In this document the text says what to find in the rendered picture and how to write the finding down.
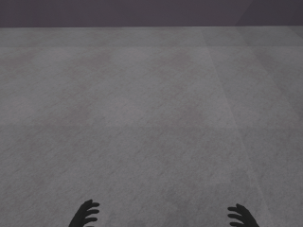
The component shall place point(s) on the right robot hand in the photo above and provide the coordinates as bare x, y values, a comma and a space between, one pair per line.
246, 218

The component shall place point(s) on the left robot hand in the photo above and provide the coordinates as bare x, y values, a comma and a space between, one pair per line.
80, 217

